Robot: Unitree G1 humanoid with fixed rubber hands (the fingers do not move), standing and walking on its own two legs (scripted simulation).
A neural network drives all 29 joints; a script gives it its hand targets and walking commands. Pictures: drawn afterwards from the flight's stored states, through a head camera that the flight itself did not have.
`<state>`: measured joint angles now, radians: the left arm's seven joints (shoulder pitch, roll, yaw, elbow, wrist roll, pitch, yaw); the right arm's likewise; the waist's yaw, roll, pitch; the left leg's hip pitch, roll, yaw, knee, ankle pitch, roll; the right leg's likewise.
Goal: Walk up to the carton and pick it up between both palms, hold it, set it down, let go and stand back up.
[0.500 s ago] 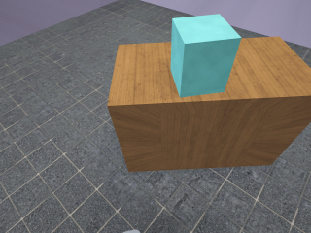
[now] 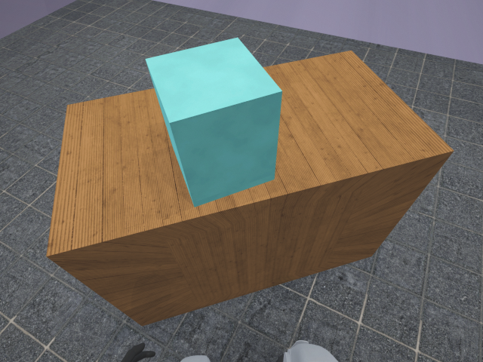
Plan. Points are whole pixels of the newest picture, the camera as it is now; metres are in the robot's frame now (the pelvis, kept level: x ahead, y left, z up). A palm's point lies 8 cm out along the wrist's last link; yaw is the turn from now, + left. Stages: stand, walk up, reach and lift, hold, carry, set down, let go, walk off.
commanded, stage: walk up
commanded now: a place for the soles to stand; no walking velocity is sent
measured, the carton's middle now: (215, 124) +0.58 +0.09 +0.03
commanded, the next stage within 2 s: none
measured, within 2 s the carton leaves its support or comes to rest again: neither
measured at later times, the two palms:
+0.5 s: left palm out of the picture +0.13 +0.25 -0.11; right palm (408, 327) +0.20 -0.25 -0.09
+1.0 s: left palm out of the picture +0.09 +0.25 -0.11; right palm out of the picture +0.14 -0.27 -0.09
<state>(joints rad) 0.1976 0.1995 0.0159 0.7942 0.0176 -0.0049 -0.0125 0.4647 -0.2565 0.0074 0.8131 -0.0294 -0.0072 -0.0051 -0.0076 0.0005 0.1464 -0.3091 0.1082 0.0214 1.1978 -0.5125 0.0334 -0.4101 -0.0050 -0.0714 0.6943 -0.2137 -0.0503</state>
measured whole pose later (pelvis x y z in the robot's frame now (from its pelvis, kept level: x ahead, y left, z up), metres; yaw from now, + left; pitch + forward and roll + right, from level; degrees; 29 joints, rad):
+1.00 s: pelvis +0.06 -0.02 +0.02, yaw +10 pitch +0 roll -1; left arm 0.24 0.30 0.00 0.87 0.06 0.06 -0.03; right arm 0.35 -0.24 0.00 0.82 -0.03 -0.02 -0.04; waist -0.02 -0.01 0.03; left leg -0.37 0.00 -0.10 0.59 -0.25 0.00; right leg -0.36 0.01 -0.13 0.74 -0.52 -0.01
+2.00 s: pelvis +0.14 -0.08 +0.01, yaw +27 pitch -1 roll -2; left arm 0.26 0.27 -0.02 0.96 0.02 0.04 0.01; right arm 0.28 -0.23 0.03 0.96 -0.01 -0.01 -0.03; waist 0.00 0.00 0.05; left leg -0.31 -0.06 -0.18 0.64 -0.30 -0.01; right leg -0.12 -0.05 -0.24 0.54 -0.39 0.00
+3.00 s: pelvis +0.14 -0.11 +0.02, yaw +30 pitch -1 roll -1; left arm 0.32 0.27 -0.03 1.01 0.00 0.03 0.01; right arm 0.22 -0.24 0.06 1.00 -0.01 0.00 -0.05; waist 0.01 0.00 0.06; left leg -0.31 -0.01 -0.11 0.54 -0.22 -0.02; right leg -0.13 0.01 -0.14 0.48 -0.33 -0.04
